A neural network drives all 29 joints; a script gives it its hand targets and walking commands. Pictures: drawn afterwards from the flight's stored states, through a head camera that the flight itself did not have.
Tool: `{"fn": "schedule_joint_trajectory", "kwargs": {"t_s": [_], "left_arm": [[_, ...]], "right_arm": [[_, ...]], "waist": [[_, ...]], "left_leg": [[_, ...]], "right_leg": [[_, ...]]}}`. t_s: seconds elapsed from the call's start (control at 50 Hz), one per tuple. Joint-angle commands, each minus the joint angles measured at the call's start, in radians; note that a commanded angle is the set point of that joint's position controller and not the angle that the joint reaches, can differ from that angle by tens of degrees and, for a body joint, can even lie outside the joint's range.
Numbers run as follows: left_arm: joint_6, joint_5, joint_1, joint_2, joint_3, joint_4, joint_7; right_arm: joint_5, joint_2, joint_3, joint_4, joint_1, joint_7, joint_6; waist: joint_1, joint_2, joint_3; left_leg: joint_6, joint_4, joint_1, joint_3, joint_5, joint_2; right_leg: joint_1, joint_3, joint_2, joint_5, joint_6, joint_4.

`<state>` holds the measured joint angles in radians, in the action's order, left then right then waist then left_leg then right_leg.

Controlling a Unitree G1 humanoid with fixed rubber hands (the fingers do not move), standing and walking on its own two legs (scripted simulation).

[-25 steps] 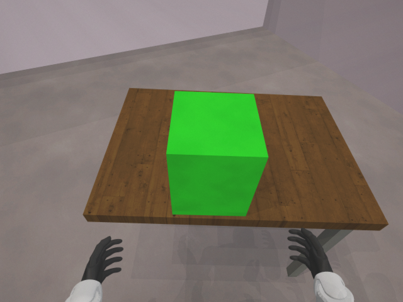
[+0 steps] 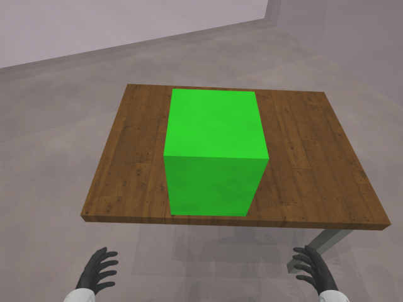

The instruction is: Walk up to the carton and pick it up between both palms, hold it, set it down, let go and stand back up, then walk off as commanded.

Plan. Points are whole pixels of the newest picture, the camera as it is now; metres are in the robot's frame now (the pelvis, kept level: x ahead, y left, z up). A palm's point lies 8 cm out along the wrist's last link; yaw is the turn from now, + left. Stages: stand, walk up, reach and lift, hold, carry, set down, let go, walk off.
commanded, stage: stand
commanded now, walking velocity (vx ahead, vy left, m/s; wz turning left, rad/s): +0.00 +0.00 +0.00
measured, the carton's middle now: (211, 155) +0.46 +0.01 -0.01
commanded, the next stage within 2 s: none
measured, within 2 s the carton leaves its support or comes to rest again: neither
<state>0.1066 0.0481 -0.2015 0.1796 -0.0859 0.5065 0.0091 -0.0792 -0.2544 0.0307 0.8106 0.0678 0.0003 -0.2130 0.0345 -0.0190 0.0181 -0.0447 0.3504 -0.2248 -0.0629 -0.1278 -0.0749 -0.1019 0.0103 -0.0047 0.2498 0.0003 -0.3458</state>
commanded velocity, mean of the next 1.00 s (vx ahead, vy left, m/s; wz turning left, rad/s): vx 0.00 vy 0.00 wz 0.00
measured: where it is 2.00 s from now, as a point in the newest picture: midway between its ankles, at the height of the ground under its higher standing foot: outside the picture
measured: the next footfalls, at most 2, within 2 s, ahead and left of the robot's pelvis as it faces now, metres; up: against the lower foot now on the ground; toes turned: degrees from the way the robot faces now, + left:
none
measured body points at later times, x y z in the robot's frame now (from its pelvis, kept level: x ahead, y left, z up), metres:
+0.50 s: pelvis -0.01 +0.00 +0.00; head -0.03 +0.01 +0.45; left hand +0.12 +0.31 -0.08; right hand +0.16 -0.26 -0.09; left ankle +0.03 +0.15 -0.75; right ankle -0.04 -0.12 -0.75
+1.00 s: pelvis -0.02 +0.00 +0.00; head -0.04 +0.01 +0.45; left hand +0.10 +0.32 -0.07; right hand +0.15 -0.26 -0.09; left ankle +0.03 +0.15 -0.75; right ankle -0.04 -0.12 -0.75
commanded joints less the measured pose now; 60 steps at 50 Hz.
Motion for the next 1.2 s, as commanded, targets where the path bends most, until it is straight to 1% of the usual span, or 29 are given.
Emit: {"fn": "schedule_joint_trajectory", "kwargs": {"t_s": [0.0, 0.02, 0.04, 0.08, 0.16, 0.22, 0.24, 0.28, 0.3, 0.32, 0.36, 0.4, 0.48, 0.54, 0.6, 0.64, 0.66, 0.72, 0.76, 0.78, 0.82, 0.84, 0.88, 0.9, 0.92, 1.02, 1.04, 1.08, 1.18], "left_arm": [[-0.021, -0.089, 0.040, 0.104, 0.050, -0.167, 0.013], [-0.101, -0.084, -0.092, 0.273, -0.061, 0.013, -0.002], [-0.115, -0.079, -0.137, 0.298, -0.069, 0.040, 0.001], [-0.127, -0.094, -0.099, 0.259, -0.054, 0.041, 0.005], [-0.129, -0.084, -0.085, 0.278, -0.039, 0.042, 0.009], [-0.127, -0.087, -0.033, 0.297, -0.030, 0.044, 0.008], [-0.132, -0.094, -0.107, 0.329, -0.047, 0.034, 0.009], [-0.136, -0.085, -0.047, 0.352, -0.039, 0.033, 0.006], [-0.146, -0.084, -0.061, 0.312, -0.024, 0.039, 0.011], [-0.151, -0.091, -0.084, 0.331, -0.037, 0.045, 0.014], [-0.137, -0.094, -0.072, 0.318, -0.025, 0.055, 0.015], [-0.143, -0.092, -0.089, 0.339, -0.028, 0.061, 0.009], [-0.161, -0.089, -0.069, 0.353, -0.030, 0.041, 0.010], [-0.150, -0.095, -0.122, 0.356, -0.027, 0.063, 0.000], [-0.147, -0.080, -0.127, 0.389, -0.041, 0.058, 0.000], [-0.151, -0.081, -0.093, 0.345, -0.024, 0.045, 0.004], [-0.160, -0.093, -0.070, 0.371, -0.033, 0.036, 0.009], [-0.157, -0.090, -0.089, 0.381, -0.037, 0.055, 0.004], [-0.158, -0.088, -0.141, 0.378, -0.036, 0.062, -0.006], [-0.161, -0.086, -0.144, 0.373, -0.029, 0.066, -0.005], [-0.158, -0.088, -0.103, 0.353, -0.021, 0.056, 0.003], [-0.159, -0.076, -0.139, 0.358, -0.021, 0.056, 0.004], [-0.154, -0.087, -0.094, 0.400, -0.035, 0.056, -0.005], [-0.152, -0.078, -0.141, 0.369, -0.031, 0.058, 0.006], [-0.154, -0.087, -0.122, 0.401, -0.032, 0.050, 0.001], [-0.157, -0.077, -0.119, 0.364, -0.017, 0.068, 0.004], [-0.154, -0.088, -0.104, 0.362, -0.019, 0.061, 0.005], [-0.155, -0.079, -0.114, 0.394, -0.026, 0.070, -0.003], [-0.157, -0.072, -0.143, 0.382, -0.029, 0.071, 0.008]], "right_arm": [[0.035, -0.039, -0.036, -0.053, -0.002, -0.002, -0.039], [0.146, -0.216, -0.074, -0.037, 0.146, -0.021, 0.051], [0.155, -0.261, -0.103, -0.041, 0.164, -0.017, 0.084], [0.151, -0.224, -0.102, -0.073, 0.111, -0.008, 0.120], [0.127, -0.234, -0.119, -0.076, 0.081, 0.000, 0.155], [0.127, -0.202, -0.124, -0.083, 0.116, 0.008, 0.159], [0.140, -0.203, -0.127, -0.109, 0.068, 0.015, 0.162], [0.130, -0.232, -0.143, -0.099, 0.112, 0.009, 0.161], [0.134, -0.222, -0.141, -0.111, 0.065, 0.015, 0.160], [0.137, -0.197, -0.131, -0.101, 0.083, 0.010, 0.161], [0.135, -0.210, -0.143, -0.110, 0.078, 0.013, 0.164], [0.143, -0.215, -0.140, -0.103, 0.102, 0.016, 0.158], [0.123, -0.236, -0.141, -0.092, 0.136, 0.016, 0.161], [0.123, -0.219, -0.143, -0.094, 0.110, 0.015, 0.168], [0.123, -0.251, -0.146, -0.107, 0.067, 0.026, 0.163], [0.122, -0.264, -0.146, -0.093, 0.097, 0.020, 0.167], [0.107, -0.239, -0.142, -0.100, 0.108, 0.018, 0.159], [0.113, -0.261, -0.144, -0.104, 0.083, 0.015, 0.159], [0.110, -0.221, -0.140, -0.106, 0.088, 0.017, 0.162], [0.121, -0.262, -0.145, -0.093, 0.086, 0.016, 0.166], [0.118, -0.230, -0.143, -0.099, 0.090, 0.018, 0.168], [0.112, -0.262, -0.145, -0.098, 0.081, 0.015, 0.167], [0.111, -0.267, -0.144, -0.089, 0.105, 0.020, 0.168], [0.112, -0.271, -0.142, -0.082, 0.083, 0.022, 0.171], [0.111, -0.246, -0.138, -0.099, 0.109, 0.019, 0.168], [0.108, -0.251, -0.142, -0.083, 0.099, 0.017, 0.172], [0.104, -0.264, -0.138, -0.097, 0.073, 0.016, 0.173], [0.099, -0.252, -0.138, -0.068, 0.097, 0.020, 0.174], [0.108, -0.268, -0.147, -0.095, 0.064, 0.015, 0.170]], "waist": [[-0.065, 0.021, -0.111], [-0.014, 0.021, -0.213], [-0.010, 0.059, -0.210], [-0.013, -0.018, -0.221], [-0.006, -0.034, -0.093], [-0.057, 0.018, -0.057], [-0.019, 0.054, -0.059], [-0.064, -0.002, -0.073], [-0.025, 0.043, -0.081], [-0.045, 0.056, -0.029], [-0.052, 0.031, -0.021], [-0.051, 0.086, -0.067], [-0.063, 0.011, -0.042], [-0.052, 0.078, -0.044], [-0.025, -0.007, -0.049], [-0.031, 0.082, -0.079], [-0.064, 0.053, -0.047], [-0.051, 0.067, -0.068], [-0.043, -0.002, -0.073], [-0.034, 0.077, -0.047], [-0.054, 0.058, -0.044], [-0.027, 0.063, -0.040], [-0.068, 0.052, 0.012], [-0.032, 0.081, -0.002], [-0.066, 0.085, -0.046], [-0.055, 0.036, -0.018], [-0.038, 0.095, -0.053], [-0.051, 0.035, -0.006], [-0.037, 0.062, -0.007]], "left_leg": [[0.008, 0.048, 0.425, -0.012, 0.158, 0.097], [0.097, 0.126, 0.244, 0.061, 0.459, -0.043], [0.109, 0.142, 0.205, 0.056, 0.487, -0.035], [0.101, 0.136, 0.162, 0.039, 0.335, -0.039], [0.079, 0.102, 0.114, 0.033, 0.140, -0.009], [0.078, 0.089, 0.108, 0.044, 0.114, -0.006], [0.080, 0.091, 0.102, 0.035, 0.083, -0.019], [0.078, 0.083, 0.124, 0.038, 0.063, -0.008], [0.069, 0.059, 0.122, 0.042, 0.066, -0.014], [0.079, 0.068, 0.117, 0.033, 0.034, -0.004], [0.088, 0.074, 0.106, 0.049, 0.042, -0.021], [0.082, 0.079, 0.106, 0.034, 0.127, -0.018], [0.073, 0.070, 0.102, 0.052, 0.112, -0.021], [0.075, 0.079, 0.115, 0.039, 0.102, -0.018], [0.084, 0.071, 0.108, 0.063, 0.090, -0.040], [0.081, 0.076, 0.115, 0.044, 0.101, -0.028], [0.085, 0.078, 0.135, 0.060, 0.119, -0.039], [0.085, 0.050, 0.121, 0.064, 0.087, -0.042], [0.083, 0.061, 0.143, 0.066, 0.148, -0.042], [0.083, 0.082, 0.129, 0.067, 0.154, -0.041], [0.082, 0.063, 0.112, 0.059, 0.099, -0.030], [0.089, 0.070, 0.094, 0.077, 0.097, -0.045], [0.077, 0.068, 0.099, 0.056, 0.076, -0.038], [0.076, 0.065, 0.108, 0.060, 0.054, -0.033], [0.079, 0.076, 0.121, 0.068, 0.062, -0.047], [0.072, 0.053, 0.105, 0.063, 0.089, -0.031], [0.068, 0.074, 0.107, 0.060, 0.102, -0.042], [0.071, 0.060, 0.104, 0.069, 0.079, -0.038], [0.073, 0.041, 0.079, 0.061, 0.028, -0.035]], "right_leg": [[-0.171, -0.063, 0.029, -0.219, 0.000, 0.097], [-0.035, -0.041, -0.052, -0.292, 0.006, -0.065], [0.010, -0.017, -0.059, -0.332, -0.002, -0.080], [0.039, -0.007, -0.074, -0.303, 0.002, -0.063], [-0.059, 0.012, -0.077, -0.213, 0.003, -0.024], [-0.080, 0.035, -0.068, -0.101, 0.008, -0.002], [-0.089, 0.006, -0.071, -0.062, 0.003, -0.005], [-0.094, 0.027, -0.072, -0.033, 0.005, 0.014], [-0.085, 0.014, -0.066, -0.023, 0.011, -0.002], [-0.134, 0.057, -0.080, -0.016, 0.012, 0.025], [-0.114, 0.032, -0.090, -0.052, 0.011, 0.021], [-0.063, 0.031, -0.092, -0.137, 0.009, -0.008], [-0.067, 0.039, -0.097, -0.122, 0.007, -0.002], [-0.075, 0.038, -0.088, -0.135, 0.008, -0.003], [-0.087, 0.021, -0.087, -0.068, 0.007, -0.003], [-0.060, 0.039, -0.094, -0.077, 0.019, -0.007], [-0.099, 0.044, -0.094, -0.098, 0.011, 0.005], [-0.067, 0.034, -0.092, -0.086, 0.006, 0.010], [-0.079, 0.020, -0.096, -0.122, 0.007, -0.022], [-0.095, 0.036, -0.106, -0.161, 0.007, -0.025], [-0.088, 0.039, -0.104, -0.098, 0.007, 0.006], [-0.064, 0.031, -0.102, -0.096, 0.012, 0.004], [-0.124, 0.043, -0.099, -0.099, 0.006, 0.002], [-0.122, 0.035, -0.102, -0.086, 0.003, 0.020], [-0.086, 0.042, -0.100, -0.084, 0.007, -0.002], [-0.106, 0.027, -0.102, -0.083, 0.010, 0.011], [-0.072, 0.041, -0.108, -0.124, 0.016, 0.010], [-0.108, 0.030, -0.104, -0.110, 0.013, 0.016], [-0.096, 0.033, -0.105, -0.042, 0.006, 0.020]]}}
